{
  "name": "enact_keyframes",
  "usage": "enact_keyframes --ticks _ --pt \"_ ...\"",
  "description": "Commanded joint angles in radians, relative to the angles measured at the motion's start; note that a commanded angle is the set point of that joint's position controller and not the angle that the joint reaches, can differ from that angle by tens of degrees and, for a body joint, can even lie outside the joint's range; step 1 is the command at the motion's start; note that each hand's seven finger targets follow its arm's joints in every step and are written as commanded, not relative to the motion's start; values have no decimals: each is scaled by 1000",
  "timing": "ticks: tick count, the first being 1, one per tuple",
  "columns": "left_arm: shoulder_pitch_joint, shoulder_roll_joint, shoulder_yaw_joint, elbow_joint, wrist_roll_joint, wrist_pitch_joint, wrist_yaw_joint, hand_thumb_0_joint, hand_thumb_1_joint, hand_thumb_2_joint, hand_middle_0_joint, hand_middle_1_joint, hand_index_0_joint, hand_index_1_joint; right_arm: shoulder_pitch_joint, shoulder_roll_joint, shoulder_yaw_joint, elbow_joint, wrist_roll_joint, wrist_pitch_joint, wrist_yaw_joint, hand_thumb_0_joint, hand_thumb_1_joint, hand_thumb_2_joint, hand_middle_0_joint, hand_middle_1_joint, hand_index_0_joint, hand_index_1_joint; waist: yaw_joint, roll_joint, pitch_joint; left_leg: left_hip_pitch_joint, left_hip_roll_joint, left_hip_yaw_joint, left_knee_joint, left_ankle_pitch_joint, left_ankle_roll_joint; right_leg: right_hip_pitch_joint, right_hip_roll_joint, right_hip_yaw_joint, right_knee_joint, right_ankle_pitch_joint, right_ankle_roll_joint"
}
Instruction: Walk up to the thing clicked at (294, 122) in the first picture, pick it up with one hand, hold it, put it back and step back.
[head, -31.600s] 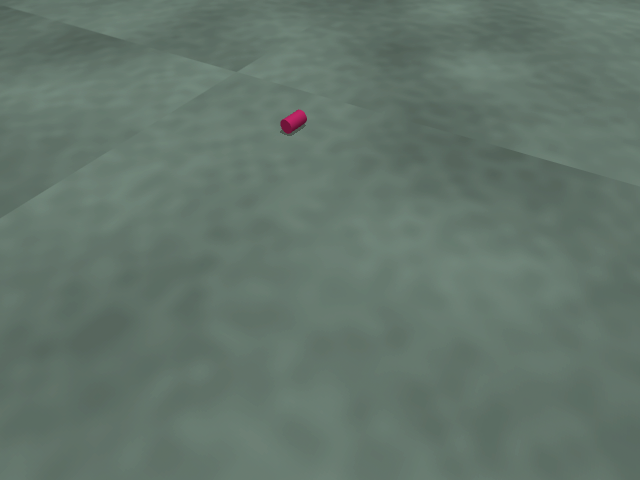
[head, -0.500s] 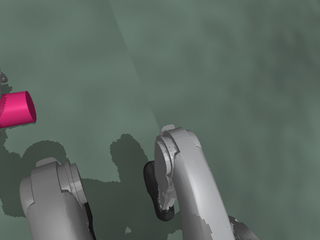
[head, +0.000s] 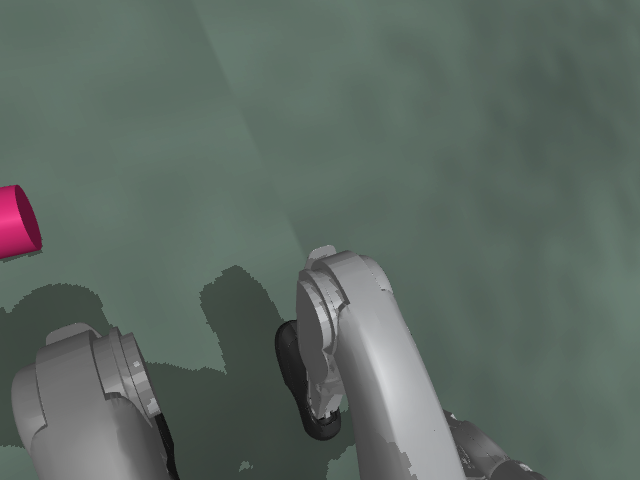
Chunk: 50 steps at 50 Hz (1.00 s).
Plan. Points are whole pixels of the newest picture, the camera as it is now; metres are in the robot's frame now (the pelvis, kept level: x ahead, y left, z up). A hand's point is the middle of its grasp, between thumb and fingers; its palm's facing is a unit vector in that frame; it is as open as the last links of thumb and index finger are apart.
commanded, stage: close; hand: left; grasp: from above
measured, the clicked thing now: out of the picture +0.45 +0.30 -0.26
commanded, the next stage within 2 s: settle in 1.78 s
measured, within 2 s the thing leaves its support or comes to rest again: neither
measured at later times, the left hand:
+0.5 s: hand out of the picture +0.44 +0.28 -0.23, palm faces -0.42 -0.07 -0.90, open 12.8 cm
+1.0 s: hand out of the picture +0.44 +0.29 -0.23, palm faces -0.47 -0.11 -0.88, open 11.7 cm
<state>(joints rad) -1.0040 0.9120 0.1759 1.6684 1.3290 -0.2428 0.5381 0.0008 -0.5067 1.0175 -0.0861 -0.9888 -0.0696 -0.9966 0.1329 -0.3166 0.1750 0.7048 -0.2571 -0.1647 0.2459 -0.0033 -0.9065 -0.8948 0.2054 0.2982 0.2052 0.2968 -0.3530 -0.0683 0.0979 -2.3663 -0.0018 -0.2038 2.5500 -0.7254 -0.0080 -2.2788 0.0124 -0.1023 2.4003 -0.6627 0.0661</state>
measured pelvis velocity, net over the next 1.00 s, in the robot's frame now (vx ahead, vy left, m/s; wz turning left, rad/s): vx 0.00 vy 0.00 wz -0.03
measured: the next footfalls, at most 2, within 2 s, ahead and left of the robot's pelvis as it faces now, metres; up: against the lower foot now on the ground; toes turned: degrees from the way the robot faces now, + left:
none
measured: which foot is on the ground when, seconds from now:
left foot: down 0.00-1.00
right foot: down 0.00-1.00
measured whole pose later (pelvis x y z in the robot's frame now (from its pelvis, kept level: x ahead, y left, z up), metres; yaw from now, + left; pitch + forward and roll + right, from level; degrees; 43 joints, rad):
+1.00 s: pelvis +0.00 +0.00 +0.00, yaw -2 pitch +28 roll -13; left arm -0.98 0.94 0.10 1.68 1.34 -0.32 0.59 0.00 -0.15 0.80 -0.34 -0.87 -0.34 -0.85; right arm 0.13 -0.33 0.24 0.70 -0.28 -0.19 0.28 0.00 -0.90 -0.89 0.21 0.30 0.20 0.30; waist -0.36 -0.10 0.13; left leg -2.33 0.00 -0.25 2.56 -0.74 -0.02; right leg -2.24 0.03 -0.14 2.38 -0.65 0.06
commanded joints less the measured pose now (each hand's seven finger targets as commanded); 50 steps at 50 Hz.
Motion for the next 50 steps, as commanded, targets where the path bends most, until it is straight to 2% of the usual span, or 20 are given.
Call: enact_keyframes --ticks 1,4,5,7,9,13,20,23,25,26,27,28,29,32,39,41,44,46,47,50 --pt "-264 224 -8 -126 -12 -56 22 0 -520 1023 -73 -1004 -65 -1011 217 -296 -74 16 3 12 -8 0 -900 -903 200 301 200 300 -50 411 -640 489 2 107 -247 217 30 365 39 -127 -218 234 -80" --pt "-259 242 -18 -144 6 -92 35 0 -514 1037 -74 -1002 -64 -1011 210 -297 -68 23 1 20 -15 0 -898 -903 200 300 200 300 -43 417 -655 504 4 105 -240 219 27 370 43 -129 -220 235 -82" --pt "-258 234 -24 -137 14 -99 41 0 -434 1002 -103 -1026 -110 -1018 215 -301 -64 22 -8 19 -13 0 -887 -896 200 300 200 300 -52 412 -655 523 5 106 -235 231 26 371 43 -132 -215 248 -78" --pt "-252 253 -17 -147 26 -111 74 0 -341 1046 -176 -1031 -178 -1028 198 -303 -68 34 -9 17 -14 0 -886 -896 200 300 200 300 -33 434 -667 534 9 102 -249 223 22 370 50 -134 -209 246 -79" --pt "-244 202 -60 -95 33 -109 101 0 -316 1018 -186 -1025 -193 -1016 178 -304 -62 28 -13 7 -10 0 -886 -896 200 300 200 300 -40 446 -627 531 10 98 -263 199 17 336 52 -143 -204 222 -83" --pt "-251 205 -79 -52 60 -73 162 0 -334 913 -161 -967 -177 -948 156 -316 -52 32 -21 -13 -6 0 -885 -896 200 300 200 300 -46 434 -582 490 7 102 -265 169 22 307 57 -143 -214 201 -82" --pt "-261 192 -85 -1 45 13 222 0 -280 882 -202 -945 -221 -923 135 -339 -55 38 -18 -56 20 0 -887 -896 200 300 200 300 -50 439 -581 506 18 72 -288 187 15 273 53 -152 -194 221 -80" --pt "-309 219 -63 -43 22 34 218 0 -239 875 -244 -932 -260 -913 134 -343 -50 29 -11 -73 31 0 -890 -898 200 300 200 300 -51 467 -609 520 20 70 -282 196 17 302 50 -145 -193 238 -81" --pt "-293 266 -15 -38 16 47 204 0 -213 854 -274 -903 -289 -886 133 -360 -50 4 -9 -86 39 0 -893 -899 200 300 200 300 -53 462 -605 520 20 75 -265 213 18 319 44 -142 -178 256 -79" --pt "-300 238 -31 -51 5 49 195 0 -221 855 -268 -897 -281 -882 131 -349 -51 5 -7 -87 39 0 -892 -899 200 300 200 300 -52 469 -625 521 20 79 -268 224 18 335 51 -139 -189 261 -80" --pt "-282 276 0 -24 0 49 187 0 -203 847 -285 -901 -299 -885 143 -352 -52 18 -9 -85 38 0 -895 -900 200 300 200 300 -58 459 -631 515 21 82 -256 226 21 357 53 -139 -190 269 -80" --pt "-279 256 -9 -27 0 48 169 0 -191 834 -288 -896 -305 -877 150 -353 -57 13 -7 -91 40 0 -894 -900 200 300 200 300 -64 450 -612 509 18 88 -242 226 22 352 45 -135 -186 272 -77" --pt "-290 287 18 -47 -12 42 161 0 -212 826 -272 -897 -289 -877 168 -351 -55 22 -8 -88 39 0 -894 -900 200 300 200 300 -62 462 -627 500 17 88 -255 230 24 377 50 -137 -198 268 -79" --pt "-270 275 17 -38 -27 27 115 0 -183 840 -306 -888 -317 -875 179 -341 -55 31 -9 -80 37 0 -897 -902 200 300 200 300 -66 456 -614 490 15 88 -255 215 24 372 46 -143 -204 248 -79" --pt "-239 190 -71 -73 -47 -44 30 0 -148 826 -326 -893 -342 -877 198 -328 -38 27 -8 -47 28 0 -896 -902 200 300 200 300 -82 418 -616 515 14 79 -237 270 21 414 49 -152 -215 294 -76" --pt "-226 216 -72 -93 -44 -69 36 0 -130 841 -332 -916 -350 -897 187 -324 -34 24 -7 -33 23 0 -895 -901 200 300 200 300 -59 419 -643 510 16 77 -244 258 21 437 55 -149 -225 287 -81" --pt "-238 226 -78 -93 -20 -93 57 0 -114 814 -347 -886 -365 -867 179 -322 -22 14 -6 -24 20 0 -896 -901 200 300 200 300 -62 423 -619 509 16 77 -243 244 18 410 57 -154 -212 272 -85" --pt "-239 259 -52 -111 1 -100 88 0 -90 819 -368 -862 -382 -847 179 -326 -26 13 -5 -23 18 0 -892 -900 200 300 200 300 -49 445 -627 534 18 76 -253 252 13 397 58 -157 -205 275 -85" --pt "-235 229 -59 -102 -1 -102 103 0 -60 805 -392 -843 -406 -828 164 -346 -38 4 -7 -25 16 0 -891 -900 200 300 200 300 -52 444 -604 532 14 73 -260 249 9 365 55 -165 -201 265 -87" --pt "-226 221 -61 -73 29 -92 143 0 -16 825 -434 -822 -441 -815 161 -337 -32 10 -21 -33 24 0 -888 -899 200 300 200 300 -57 472 -594 563 22 64 -275 259 3 343 57 -171 -187 275 -80"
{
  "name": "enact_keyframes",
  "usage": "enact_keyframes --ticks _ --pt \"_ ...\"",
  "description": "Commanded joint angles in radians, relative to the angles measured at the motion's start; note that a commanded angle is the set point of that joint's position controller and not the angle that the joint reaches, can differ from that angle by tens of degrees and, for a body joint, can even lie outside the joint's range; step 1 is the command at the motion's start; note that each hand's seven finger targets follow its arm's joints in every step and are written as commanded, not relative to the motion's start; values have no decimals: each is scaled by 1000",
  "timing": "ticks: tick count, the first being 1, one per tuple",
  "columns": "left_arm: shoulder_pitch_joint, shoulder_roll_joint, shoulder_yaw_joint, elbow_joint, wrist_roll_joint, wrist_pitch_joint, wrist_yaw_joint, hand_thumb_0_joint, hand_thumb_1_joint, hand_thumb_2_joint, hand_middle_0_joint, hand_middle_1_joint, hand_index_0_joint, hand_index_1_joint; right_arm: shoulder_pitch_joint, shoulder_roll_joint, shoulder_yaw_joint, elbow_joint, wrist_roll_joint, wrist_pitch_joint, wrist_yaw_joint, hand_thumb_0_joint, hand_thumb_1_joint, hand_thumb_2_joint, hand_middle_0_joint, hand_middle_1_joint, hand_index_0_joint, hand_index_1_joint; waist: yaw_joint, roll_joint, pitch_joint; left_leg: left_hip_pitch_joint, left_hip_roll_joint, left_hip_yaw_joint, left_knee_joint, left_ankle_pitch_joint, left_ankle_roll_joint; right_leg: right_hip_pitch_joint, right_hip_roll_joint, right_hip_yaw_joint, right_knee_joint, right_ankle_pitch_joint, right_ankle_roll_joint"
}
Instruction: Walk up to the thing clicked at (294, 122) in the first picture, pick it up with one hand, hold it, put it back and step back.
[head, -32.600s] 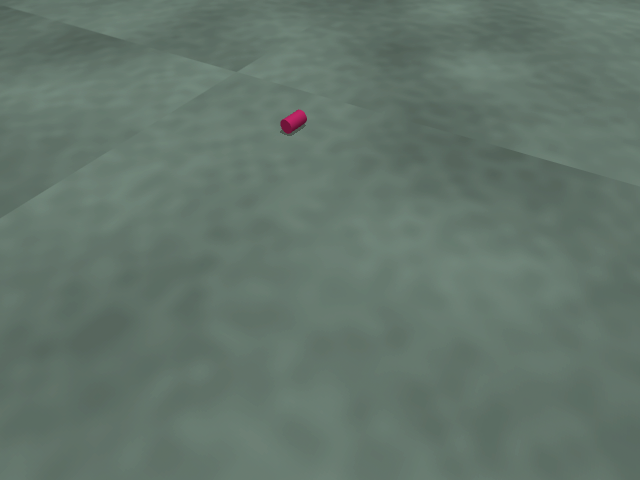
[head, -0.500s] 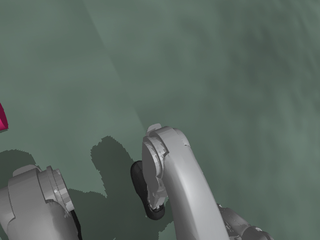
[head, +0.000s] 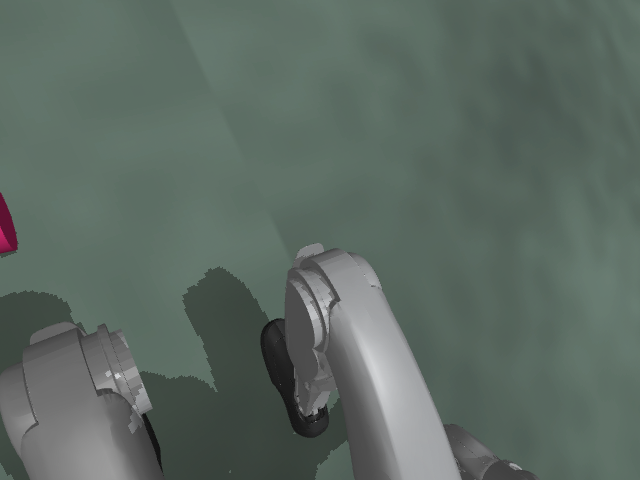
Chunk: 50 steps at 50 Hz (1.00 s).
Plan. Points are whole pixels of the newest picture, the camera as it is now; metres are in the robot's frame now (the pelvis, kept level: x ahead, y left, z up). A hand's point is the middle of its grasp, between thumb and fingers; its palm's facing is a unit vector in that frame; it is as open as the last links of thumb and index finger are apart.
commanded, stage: close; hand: left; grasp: from above
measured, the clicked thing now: out of the picture +0.45 +0.31 -0.26
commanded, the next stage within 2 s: settle in 0.78 s
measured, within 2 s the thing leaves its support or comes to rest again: leaves its support in 1.24 s
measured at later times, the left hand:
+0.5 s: hand out of the picture +0.44 +0.31 -0.23, palm faces -0.45 -0.13 -0.88, open 11.3 cm
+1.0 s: hand out of the picture +0.44 +0.31 -0.23, palm faces -0.45 -0.12 -0.88, open 11.2 cm
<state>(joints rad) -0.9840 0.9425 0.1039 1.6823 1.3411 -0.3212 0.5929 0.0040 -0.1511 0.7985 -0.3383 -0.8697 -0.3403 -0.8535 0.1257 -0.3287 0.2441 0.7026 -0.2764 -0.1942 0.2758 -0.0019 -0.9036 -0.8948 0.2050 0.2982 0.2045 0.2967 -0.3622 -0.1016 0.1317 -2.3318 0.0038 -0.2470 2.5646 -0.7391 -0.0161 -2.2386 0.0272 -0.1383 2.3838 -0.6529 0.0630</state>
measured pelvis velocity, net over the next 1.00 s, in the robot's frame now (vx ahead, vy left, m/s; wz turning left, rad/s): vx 0.00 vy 0.00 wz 0.00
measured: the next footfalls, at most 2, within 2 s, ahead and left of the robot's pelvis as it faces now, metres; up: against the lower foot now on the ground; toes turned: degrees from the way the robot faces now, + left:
none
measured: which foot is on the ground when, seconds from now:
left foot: down 0.00-1.00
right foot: down 0.00-1.00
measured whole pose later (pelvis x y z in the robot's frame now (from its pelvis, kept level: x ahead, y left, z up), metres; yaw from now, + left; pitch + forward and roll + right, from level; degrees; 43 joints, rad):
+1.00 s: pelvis +0.00 +0.00 +0.00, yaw +0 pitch +28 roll -13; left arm -1.02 0.96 0.13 1.73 1.34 -0.28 0.61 0.00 -0.13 0.53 -0.57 -0.59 -0.61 -0.59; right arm 0.12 -0.36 0.24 0.69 -0.28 -0.22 0.25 0.00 -0.91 -0.90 0.21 0.30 0.20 0.30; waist -0.38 -0.10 0.14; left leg -2.34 0.01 -0.24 2.56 -0.73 -0.02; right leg -2.26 0.03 -0.13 2.38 -0.64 0.06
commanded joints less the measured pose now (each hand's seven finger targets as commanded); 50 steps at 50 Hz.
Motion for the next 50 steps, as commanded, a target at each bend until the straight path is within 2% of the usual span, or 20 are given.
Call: enact_keyframes --ticks 1,4,10,11,12,14,15,16,18,23,28,31,33,35,38,40,42,44,46,50 --pt "-268 205 15 -108 21 -11 103 0 10 842 -452 -837 -459 -828 151 -325 -101 11 -1 -9 -6 0 -889 -899 200 300 200 300 -46 500 -619 506 16 111 -283 249 14 300 45 -132 -175 252 -80" --pt "-280 176 -28 -72 23 23 126 0 58 803 -488 -806 -498 -795 148 -326 -100 22 -4 -25 -5 0 -892 -900 200 300 199 300 -66 478 -584 456 13 125 -283 180 24 295 44 -120 -204 203 -78" --pt "-320 209 1 -95 3 77 135 0 99 795 -534 -763 -537 -759 157 -342 -115 19 6 -52 -4 0 -892 -900 200 300 199 300 -58 473 -622 469 16 119 -299 183 26 307 40 -112 -217 202 -78" --pt "-317 222 18 -81 2 83 133 0 119 777 -545 -755 -550 -748 157 -347 -117 16 10 -54 -2 0 -892 -900 200 300 199 300 -59 468 -620 471 19 112 -293 186 24 294 36 -115 -204 209 -78" --pt "-317 206 12 -67 -6 87 125 0 131 739 -551 -738 -561 -727 158 -346 -116 15 12 -61 2 0 -892 -900 200 300 199 300 -63 468 -611 470 19 111 -291 185 24 287 36 -114 -197 209 -78" --pt "-315 235 43 -55 -9 90 119 0 138 741 -556 -738 -565 -727 170 -351 -119 20 8 -62 3 0 -891 -900 200 300 199 300 -64 464 -605 457 18 107 -298 177 27 288 33 -117 -199 197 -77" --pt "-308 234 40 -34 -13 93 109 0 144 718 -561 -721 -571 -710 163 -349 -118 11 15 -63 1 0 -892 -900 200 300 199 300 -64 446 -588 439 18 112 -292 163 28 291 33 -109 -201 188 -78" --pt "-306 255 60 -57 -13 92 107 0 140 729 -564 -718 -571 -710 173 -353 -120 15 15 -60 1 0 -891 -900 200 300 199 300 -54 460 -616 461 17 108 -301 191 27 292 34 -115 -201 203 -78" --pt "-298 231 44 -27 -18 91 87 0 152 701 -572 -712 -582 -701 163 -345 -115 11 14 -66 4 0 -892 -900 200 300 199 300 -64 462 -595 455 17 113 -285 187 27 299 32 -112 -190 208 -76" --pt "-285 258 62 -37 -10 70 73 0 220 702 -615 -716 -629 -701 189 -348 -115 11 14 -51 -3 0 -892 -900 199 300 199 300 -59 449 -617 438 11 127 -280 231 34 340 37 -109 -206 240 -78" --pt "-276 241 38 -32 -13 50 54 0 280 726 -662 -726 -674 -714 187 -348 -103 -4 7 -44 -8 0 -892 -900 199 300 199 300 -71 430 -599 439 10 125 -264 228 35 331 37 -116 -198 234 -76" --pt "-264 262 48 -41 -13 37 61 0 334 745 -714 -711 -720 -704 185 -345 -106 -1 12 -33 -17 0 -891 -900 199 300 199 300 -51 440 -625 443 13 121 -282 218 31 351 43 -113 -206 225 -79" --pt "-271 230 24 -26 -8 35 55 0 370 727 -732 -716 -744 -704 193 -343 -99 -5 1 -33 -14 0 -893 -901 199 300 199 300 -74 444 -612 443 11 124 -269 222 32 341 39 -116 -197 234 -77" --pt "-274 264 31 -45 -4 30 55 0 379 759 -750 -716 -755 -711 183 -344 -92 -10 6 -33 -19 0 -893 -901 199 300 199 300 -66 426 -603 427 10 126 -259 218 35 342 37 -114 -203 230 -77" --pt "-259 264 35 -39 -12 32 61 0 442 778 -806 -702 -806 -701 183 -343 -100 -5 6 -24 -30 0 -892 -900 199 300 199 300 -51 450 -616 429 12 125 -286 185 30 356 43 -107 -214 199 -83" --pt "-266 238 9 -43 -8 29 59 0 475 794 -826 -707 -826 -706 175 -344 -97 -5 2 -27 -32 0 -891 -900 199 300 199 300 -61 442 -593 418 10 126 -277 174 29 329 39 -113 -211 186 -83" --pt "-271 250 13 -42 -7 30 57 0 502 795 -855 -697 -853 -700 180 -341 -95 -10 4 -26 -34 0 -892 -900 199 300 199 300 -64 437 -590 416 11 126 -277 161 32 331 39 -111 -209 183 -80" --pt "-262 280 35 -56 -8 33 60 0 530 804 -885 -679 -879 -686 187 -345 -99 -5 7 -23 -39 0 -892 -901 199 300 199 300 -48 430 -621 418 11 128 -275 180 35 352 43 -105 -218 200 -78" --pt "-259 246 22 -50 -10 37 57 0 424 801 -850 -693 -851 -694 188 -339 -99 0 6 -25 -35 0 -907 -902 200 300 199 300 -55 441 -618 437 12 123 -270 210 31 343 40 -110 -204 225 -79" --pt "-286 269 44 -94 -14 47 53 0 423 783 -859 -668 -855 -674 188 -345 -111 0 12 -28 -31 0 -910 -903 200 300 199 300 -45 474 -626 461 12 118 -282 212 23 314 36 -118 -194 219 -83"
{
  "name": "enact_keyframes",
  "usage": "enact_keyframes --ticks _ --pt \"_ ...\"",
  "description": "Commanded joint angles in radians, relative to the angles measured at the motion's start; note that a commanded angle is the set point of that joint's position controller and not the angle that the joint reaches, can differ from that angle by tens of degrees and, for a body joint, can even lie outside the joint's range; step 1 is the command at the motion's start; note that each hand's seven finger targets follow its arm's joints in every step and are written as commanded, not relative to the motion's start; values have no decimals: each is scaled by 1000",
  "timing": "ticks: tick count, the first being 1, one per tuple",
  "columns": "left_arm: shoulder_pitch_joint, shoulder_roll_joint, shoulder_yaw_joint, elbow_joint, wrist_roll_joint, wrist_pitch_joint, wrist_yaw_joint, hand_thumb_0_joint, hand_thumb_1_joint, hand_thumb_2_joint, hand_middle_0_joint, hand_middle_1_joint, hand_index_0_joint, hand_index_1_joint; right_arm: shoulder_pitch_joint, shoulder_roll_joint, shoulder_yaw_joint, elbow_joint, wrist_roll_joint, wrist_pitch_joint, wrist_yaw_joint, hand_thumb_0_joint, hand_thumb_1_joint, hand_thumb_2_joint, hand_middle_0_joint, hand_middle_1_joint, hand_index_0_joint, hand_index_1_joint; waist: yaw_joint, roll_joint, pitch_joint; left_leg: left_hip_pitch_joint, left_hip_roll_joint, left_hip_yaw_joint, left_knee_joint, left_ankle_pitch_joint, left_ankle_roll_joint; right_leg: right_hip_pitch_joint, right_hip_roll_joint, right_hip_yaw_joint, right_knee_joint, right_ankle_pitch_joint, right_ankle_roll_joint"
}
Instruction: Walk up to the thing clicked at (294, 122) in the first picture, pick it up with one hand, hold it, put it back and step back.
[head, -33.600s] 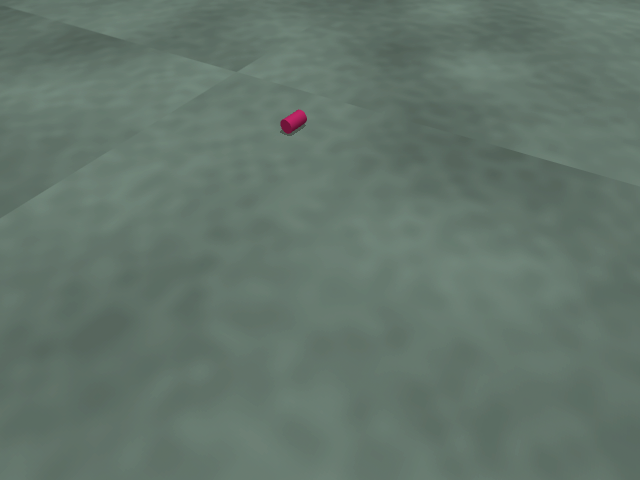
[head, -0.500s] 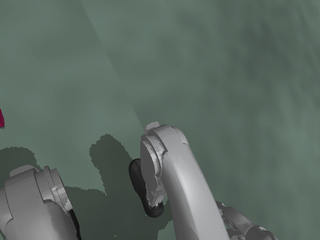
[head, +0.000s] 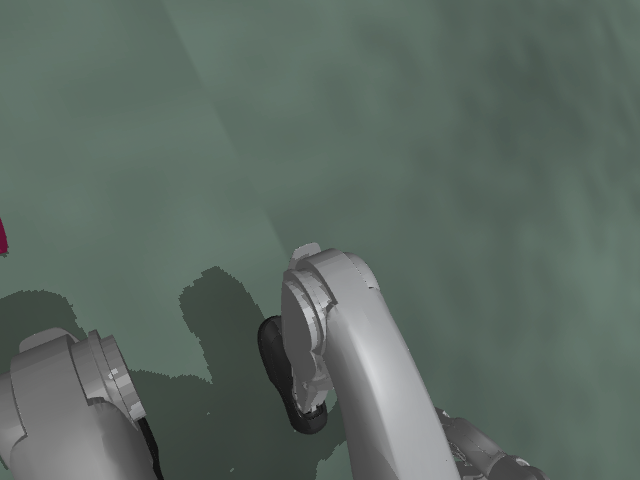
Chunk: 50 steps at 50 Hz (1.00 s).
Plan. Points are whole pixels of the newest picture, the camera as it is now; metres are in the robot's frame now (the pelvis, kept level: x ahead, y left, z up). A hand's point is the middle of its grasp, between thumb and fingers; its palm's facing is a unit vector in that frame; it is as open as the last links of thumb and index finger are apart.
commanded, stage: settle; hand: left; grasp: from above
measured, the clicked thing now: out of the picture +0.45 +0.31 -0.26
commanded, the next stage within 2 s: lift in 0.78 s
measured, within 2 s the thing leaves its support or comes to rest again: leaves its support in 0.24 s
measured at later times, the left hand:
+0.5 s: hand out of the picture +0.45 +0.32 -0.16, palm faces -0.40 -0.06 -0.91, open 11.0 cm
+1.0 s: hand out of the picture +0.43 +0.32 -0.10, palm faces -0.42 -0.07 -0.90, open 11.0 cm
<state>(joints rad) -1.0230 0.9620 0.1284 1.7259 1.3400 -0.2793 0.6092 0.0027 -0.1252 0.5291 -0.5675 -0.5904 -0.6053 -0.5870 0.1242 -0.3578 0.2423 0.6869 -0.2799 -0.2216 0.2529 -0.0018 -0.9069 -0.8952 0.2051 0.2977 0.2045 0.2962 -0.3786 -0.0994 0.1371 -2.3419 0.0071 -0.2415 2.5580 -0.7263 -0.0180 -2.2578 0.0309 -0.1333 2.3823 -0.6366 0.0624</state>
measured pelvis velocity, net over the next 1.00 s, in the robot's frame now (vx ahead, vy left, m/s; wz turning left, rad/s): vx -0.01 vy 0.00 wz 0.10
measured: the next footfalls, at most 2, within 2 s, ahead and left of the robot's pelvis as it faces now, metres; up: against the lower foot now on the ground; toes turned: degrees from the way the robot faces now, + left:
none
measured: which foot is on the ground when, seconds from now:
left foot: down 0.00-1.00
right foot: down 0.00-1.00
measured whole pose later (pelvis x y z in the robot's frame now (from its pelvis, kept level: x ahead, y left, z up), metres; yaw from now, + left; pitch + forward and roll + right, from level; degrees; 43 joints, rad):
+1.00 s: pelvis -0.01 +0.00 +0.05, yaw +6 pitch +34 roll -8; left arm -0.89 0.72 0.05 1.26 1.24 -0.25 0.29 0.01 -0.12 0.45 -0.68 -0.41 -0.72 -0.41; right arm 0.20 -0.31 0.04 0.70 -0.12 -0.03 0.15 0.00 -0.92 -0.90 0.21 0.30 0.20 0.30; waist -0.24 0.01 -0.06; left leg -2.28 -0.01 -0.13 2.35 -0.66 -0.01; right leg -2.21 -0.01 -0.06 2.25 -0.63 0.04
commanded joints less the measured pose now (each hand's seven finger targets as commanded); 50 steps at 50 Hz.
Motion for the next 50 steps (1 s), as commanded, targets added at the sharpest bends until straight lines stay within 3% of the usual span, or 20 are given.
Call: enact_keyframes --ticks 1,4,5,8,9,11,13,15,16,20,26,30,31,32,33,34,41,44,45,50 --pt "-244 240 14 -148 -7 8 34 0 417 776 -854 -655 -850 -661 193 -315 -112 10 15 -2 -5 0 -909 -903 200 300 199 300 -26 498 -639 486 8 115 -280 208 23 333 32 -120 -194 209 -86" --pt "-200 267 51 -186 -15 17 37 0 426 790 -870 -652 -862 -662 188 -306 -124 15 19 5 -5 0 -909 -904 200 300 199 300 2 518 -695 494 8 126 -285 226 23 374 35 -110 -196 227 -90" --pt "-232 227 30 -223 -17 17 28 0 450 771 -882 -641 -876 -649 194 -307 -126 2 16 2 -2 0 -908 -904 200 300 199 300 -13 508 -690 488 2 132 -271 235 25 358 31 -113 -199 237 -87" --pt "-248 200 14 -325 -35 23 16 0 476 761 -899 -633 -895 -639 187 -286 -141 21 29 4 1 0 -907 -903 200 300 199 300 13 565 -755 534 1 143 -276 249 20 357 29 -101 -205 245 -94" --pt "-269 228 36 -374 -40 22 16 0 495 777 -918 -637 -911 -645 191 -294 -150 18 33 4 2 0 -909 -904 200 300 199 300 18 588 -778 549 1 138 -289 255 17 357 24 -106 -202 244 -95" --pt "-202 199 43 -420 -59 37 11 0 530 797 -952 -623 -941 -635 194 -281 -173 22 49 12 5 0 -906 -903 200 300 199 300 51 608 -853 605 2 140 -308 285 12 365 25 -97 -197 265 -100" --pt "-202 167 39 -456 -65 51 2 0 576 786 -979 -615 -971 -625 204 -275 -194 29 60 20 9 0 -904 -902 200 300 199 300 51 613 -857 602 -2 149 -316 294 12 351 20 -91 -202 275 -101" --pt "-243 148 23 -484 -64 65 -19 0 596 761 -995 -596 -989 -604 215 -267 -208 39 72 26 13 0 -904 -902 200 300 199 300 46 595 -839 575 -4 162 -313 284 19 335 18 -80 -218 269 -100" --pt "-230 136 18 -528 -69 75 -29 0 598 762 -1006 -581 -997 -593 210 -255 -218 35 88 34 11 0 -905 -902 200 300 199 300 76 616 -893 605 -5 165 -333 299 18 345 18 -71 -219 279 -104" --pt "-217 46 -28 -522 -98 109 -82 0 670 794 -1074 -579 -1058 -598 225 -240 -237 41 111 50 10 0 -908 -904 199 300 199 300 76 549 -860 581 -9 174 -358 285 27 330 12 -57 -250 267 -105" --pt "-213 -20 -72 -543 -131 135 -193 0 676 829 -1104 -580 -1081 -607 242 -219 -258 35 142 103 -10 0 -914 -907 199 300 199 300 93 483 -894 597 -17 170 -412 306 32 366 4 -43 -283 274 -103" --pt "-224 -20 -76 -535 -139 114 -262 0 685 861 -1125 -586 -1096 -620 246 -214 -256 12 152 133 -35 0 -916 -908 199 300 199 300 82 367 -833 514 -26 180 -411 255 47 399 2 -29 -323 231 -101" --pt "-229 17 -48 -555 -136 104 -275 0 701 861 -1141 -580 -1111 -616 239 -222 -258 -11 153 135 -42 0 -916 -908 199 300 199 300 84 353 -816 510 -28 180 -412 250 47 401 -2 -26 -330 221 -101" --pt "-213 -33 -85 -520 -139 98 -290 0 684 877 -1138 -577 -1104 -616 245 -205 -254 4 154 143 -48 0 -916 -908 199 300 199 300 89 343 -817 495 -30 189 -414 229 48 412 0 -22 -339 201 -101" --pt "-256 14 -54 -590 -141 79 -293 0 689 855 -1131 -582 -1103 -615 233 -204 -255 -15 154 148 -54 0 -916 -907 199 300 199 300 90 352 -847 494 -30 191 -420 221 49 433 -1 -17 -343 195 -99" --pt "-218 2 -67 -528 -132 76 -301 0 705 834 -1132 -590 -1110 -616 249 -205 -253 -3 154 152 -61 0 -915 -906 199 300 199 300 94 341 -826 499 -36 197 -417 216 48 429 -4 -14 -353 186 -98" --pt "-287 89 -14 -643 -107 16 -281 0 642 830 -1078 -558 -1051 -589 242 -200 -268 -18 159 176 -104 0 -908 -903 200 300 199 300 125 404 -890 554 -38 211 -439 186 38 415 -8 1 -366 134 -106" --pt "-307 94 -12 -680 -102 11 -267 0 682 825 -1136 -602 -1115 -625 248 -191 -275 -22 160 183 -113 0 -939 -916 198 300 199 300 128 440 -947 600 -33 213 -457 204 38 430 -9 6 -365 160 -104" --pt "-281 77 -16 -665 -104 15 -263 0 602 825 -1056 -522 -1035 -545 246 -185 -280 -19 163 185 -115 0 -889 -895 201 300 200 300 133 446 -955 605 -32 212 -466 201 36 427 -8 9 -361 154 -107" --pt "-261 45 -26 -671 -129 66 -275 0 722 902 -1138 -597 -1109 -628 260 -186 -301 -10 184 191 -127 0 -916 -907 200 300 199 300 151 481 -970 672 -30 201 -539 186 35 383 -19 2 -377 161 -108"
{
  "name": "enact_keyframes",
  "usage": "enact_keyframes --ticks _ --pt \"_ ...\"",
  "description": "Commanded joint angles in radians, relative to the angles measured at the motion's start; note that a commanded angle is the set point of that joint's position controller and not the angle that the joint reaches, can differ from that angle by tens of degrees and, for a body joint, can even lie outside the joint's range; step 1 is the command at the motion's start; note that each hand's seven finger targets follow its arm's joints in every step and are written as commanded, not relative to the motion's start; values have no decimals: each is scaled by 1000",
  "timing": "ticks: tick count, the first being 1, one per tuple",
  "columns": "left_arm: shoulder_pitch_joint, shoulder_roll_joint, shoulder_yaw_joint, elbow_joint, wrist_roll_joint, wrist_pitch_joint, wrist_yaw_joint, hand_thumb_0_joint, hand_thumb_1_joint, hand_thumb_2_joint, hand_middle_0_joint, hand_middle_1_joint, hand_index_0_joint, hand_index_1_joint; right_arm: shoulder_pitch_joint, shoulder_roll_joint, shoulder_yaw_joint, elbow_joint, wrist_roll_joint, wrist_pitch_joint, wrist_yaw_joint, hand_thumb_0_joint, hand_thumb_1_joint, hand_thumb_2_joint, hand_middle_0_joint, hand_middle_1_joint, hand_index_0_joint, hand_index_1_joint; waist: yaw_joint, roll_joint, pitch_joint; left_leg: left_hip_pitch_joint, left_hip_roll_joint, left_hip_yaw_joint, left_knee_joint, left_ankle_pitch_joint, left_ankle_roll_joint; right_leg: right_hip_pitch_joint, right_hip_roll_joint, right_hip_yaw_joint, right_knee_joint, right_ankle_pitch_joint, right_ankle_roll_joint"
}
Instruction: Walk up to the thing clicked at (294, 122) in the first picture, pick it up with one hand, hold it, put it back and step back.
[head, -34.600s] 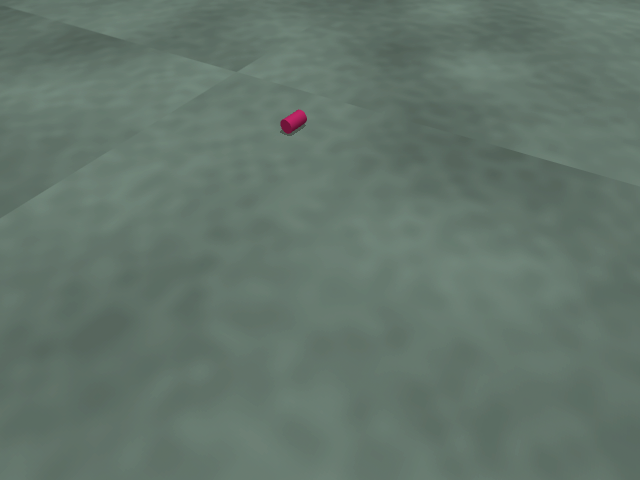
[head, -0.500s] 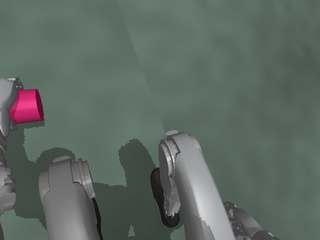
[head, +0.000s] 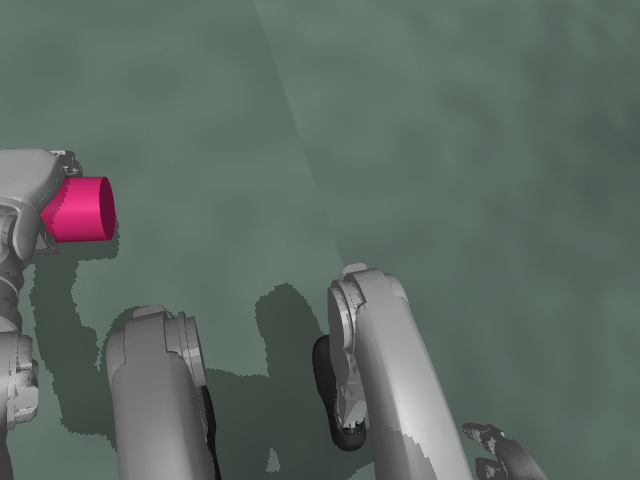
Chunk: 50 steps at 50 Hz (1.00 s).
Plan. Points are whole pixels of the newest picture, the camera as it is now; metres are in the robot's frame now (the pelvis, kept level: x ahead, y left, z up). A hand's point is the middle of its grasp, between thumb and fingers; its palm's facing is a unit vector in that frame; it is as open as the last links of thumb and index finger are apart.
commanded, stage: lift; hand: left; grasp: from above
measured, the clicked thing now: (48, 210) +0.48 +0.28 -0.18
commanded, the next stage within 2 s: hold in 1.62 s
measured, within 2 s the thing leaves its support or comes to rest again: neither
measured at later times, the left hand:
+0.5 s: hand out of the picture +0.42 +0.29 -0.03, palm faces -0.46 -0.06 -0.89, open 11.1 cm
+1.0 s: hand out of the picture +0.35 +0.27 +0.19, palm faces -0.47 -0.09 -0.88, open 11.1 cm
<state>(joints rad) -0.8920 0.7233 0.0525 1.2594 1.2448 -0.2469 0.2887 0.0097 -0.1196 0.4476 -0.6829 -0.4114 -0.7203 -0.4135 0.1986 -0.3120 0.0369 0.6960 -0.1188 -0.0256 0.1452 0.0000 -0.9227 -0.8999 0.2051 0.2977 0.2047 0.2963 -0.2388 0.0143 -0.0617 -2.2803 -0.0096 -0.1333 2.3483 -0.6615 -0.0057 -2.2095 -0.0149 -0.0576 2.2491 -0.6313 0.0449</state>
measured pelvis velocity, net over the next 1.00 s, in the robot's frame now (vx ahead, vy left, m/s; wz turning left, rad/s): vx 0.02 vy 0.00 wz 0.08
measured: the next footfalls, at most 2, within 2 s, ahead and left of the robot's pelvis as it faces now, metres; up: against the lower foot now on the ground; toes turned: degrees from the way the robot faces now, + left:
none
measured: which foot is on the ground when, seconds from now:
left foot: down 0.00-1.00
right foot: down 0.00-1.00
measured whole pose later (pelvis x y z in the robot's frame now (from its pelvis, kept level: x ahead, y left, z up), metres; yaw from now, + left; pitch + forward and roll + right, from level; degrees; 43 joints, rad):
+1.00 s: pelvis +0.02 +0.00 +0.26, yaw +5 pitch +22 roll -3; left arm -0.35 0.49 -0.12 0.72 1.01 -0.06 0.05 0.00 -0.16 0.53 -0.66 -0.46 -0.70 -0.48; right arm 0.21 -0.24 -0.02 0.67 0.03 0.04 -0.04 0.00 -0.91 -0.90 0.21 0.30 0.21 0.30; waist -0.09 0.04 -0.18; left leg -1.29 0.03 -0.03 1.47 -0.56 0.00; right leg -1.27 -0.01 -0.01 1.42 -0.52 0.04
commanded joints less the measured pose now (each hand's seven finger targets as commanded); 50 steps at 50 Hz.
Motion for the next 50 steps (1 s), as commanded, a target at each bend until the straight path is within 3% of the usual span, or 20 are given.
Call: enact_keyframes --ticks 1,3,6,8,10,13,18,20,22,23,25,28,31,34,36,38,40,45,46,50 --pt "-386 290 53 -199 -36 43 37 0 701 896 -1121 -598 -1092 -629 184 -238 -102 -16 27 -1 -22 0 -918 -908 200 300 200 300 19 377 -770 622 -14 87 -345 116 20 323 25 -75 -240 153 -91" --pt "-352 251 27 -184 -52 60 10 0 710 907 -1136 -592 -1103 -627 192 -232 -103 -21 35 0 -23 0 -918 -908 200 300 199 300 11 348 -740 616 -14 76 -363 103 24 332 23 -75 -255 148 -90" --pt "-307 271 36 -230 -63 70 -28 0 708 905 -1138 -590 -1105 -625 189 -232 -111 -30 48 11 -30 0 -917 -908 200 300 199 300 35 305 -749 618 -15 87 -383 101 33 374 23 -61 -289 147 -88" --pt "-292 224 13 -283 -90 73 -54 0 721 916 -1152 -587 -1119 -623 192 -224 -115 -42 54 14 -33 0 -917 -908 200 300 200 300 32 288 -761 638 -14 90 -396 114 34 407 22 -56 -314 160 -86" --pt "-287 213 9 -364 -116 72 -77 0 716 919 -1133 -628 -1108 -655 199 -217 -120 -53 64 19 -38 0 -917 -908 200 300 199 300 32 276 -794 651 -13 88 -416 129 37 446 22 -50 -336 175 -81" --pt "-236 217 16 -415 -142 68 -102 0 692 942 -1125 -626 -1093 -660 191 -214 -125 -70 74 23 -48 0 -918 -908 200 300 200 300 45 256 -771 668 -13 80 -452 120 35 462 20 -43 -373 160 -81" --pt "-130 226 37 -498 -157 71 -115 0 716 955 -1135 -647 -1106 -679 176 -200 -135 -100 89 35 -64 0 -915 -908 200 300 200 300 81 238 -770 748 -7 66 -534 108 29 510 19 -32 -427 148 -78" --pt "-130 201 27 -580 -172 71 -120 0 725 977 -1151 -642 -1118 -679 170 -192 -139 -110 93 39 -71 0 -914 -908 200 300 200 300 84 248 -807 795 -6 75 -563 120 30 556 21 -26 -461 162 -76" --pt "-69 170 18 -573 -178 86 -129 0 731 951 -1149 -634 -1119 -666 159 -187 -144 -114 96 42 -76 0 -913 -907 200 300 200 300 86 251 -778 839 -2 60 -604 129 25 564 16 -26 -481 169 -73" --pt "-107 165 11 -651 -189 88 -131 0 736 966 -1147 -658 -1120 -688 158 -184 -145 -119 99 43 -81 0 -913 -907 200 300 200 300 90 268 -809 874 0 64 -622 149 25 584 19 -23 -500 183 -73" --pt "-63 196 35 -673 -186 104 -128 0 747 980 -1149 -668 -1121 -699 145 -183 -153 -125 106 48 -91 0 -910 -906 200 300 200 300 105 261 -824 921 1 58 -655 150 24 623 19 -21 -526 180 -72" --pt "0 118 -2 -680 -205 128 -139 0 765 1012 -1175 -656 -1138 -695 131 -166 -149 -126 110 51 -102 0 -908 -905 200 300 200 300 92 222 -761 956 3 64 -710 152 26 677 17 -15 -597 183 -66" --pt "46 123 -4 -731 -218 154 -150 0 729 1004 -1130 -691 -1100 -723 118 -156 -150 -133 116 55 -118 0 -907 -904 200 300 200 300 112 199 -788 1028 4 85 -746 192 31 772 23 -5 -669 204 -64" --pt "85 80 -26 -755 -234 168 -163 0 724 1017 -1130 -681 -1096 -717 101 -144 -145 -129 124 56 -134 0 -905 -903 200 300 200 300 108 185 -729 1069 6 83 -823 181 29 834 21 0 -730 200 -61" --pt "100 100 -14 -802 -241 173 -169 0 725 1009 -1129 -672 -1095 -708 84 -138 -145 -133 130 57 -147 0 -902 -902 200 300 200 300 121 178 -731 1114 9 84 -872 166 29 901 25 4 -778 194 -60" --pt "142 57 -39 -790 -246 180 -179 0 724 969 -1118 -666 -1091 -696 71 -123 -135 -132 138 57 -157 0 -900 -901 200 300 200 300 121 168 -652 1123 12 80 -936 131 27 932 25 5 -823 172 -58" --pt "183 73 -22 -793 -245 188 -179 0 726 968 -1122 -659 -1093 -691 57 -122 -135 -133 144 57 -168 0 -901 -901 200 300 200 300 136 143 -643 1176 12 83 -987 115 29 999 30 11 -881 160 -57" --pt "235 12 -65 -734 -236 192 -193 0 732 980 -1138 -646 -1101 -686 54 -97 -121 -108 152 47 -193 0 -903 -903 200 300 200 300 135 101 -536 1283 16 88 -1090 171 25 1102 35 22 -1000 190 -56" --pt "216 34 -48 -764 -236 185 -190 0 744 996 -1148 -643 -1109 -685 56 -100 -123 -112 156 44 -197 0 -900 -902 200 300 200 300 141 92 -543 1307 17 85 -1120 167 25 1138 35 25 -1026 183 -58" --pt "225 -37 -103 -699 -238 170 -186 0 746 978 -1145 -651 -1111 -689 54 -83 -113 -94 158 20 -209 0 -903 -903 200 300 200 300 130 72 -428 1338 13 90 -1207 124 26 1195 40 40 -1130 147 -57"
